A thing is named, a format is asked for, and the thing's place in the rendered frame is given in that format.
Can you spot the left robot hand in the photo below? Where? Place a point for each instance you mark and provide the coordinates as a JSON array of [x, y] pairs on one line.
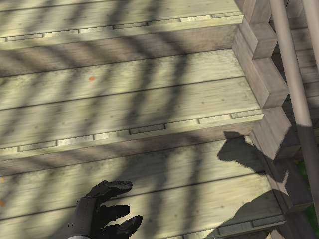
[[89, 218]]

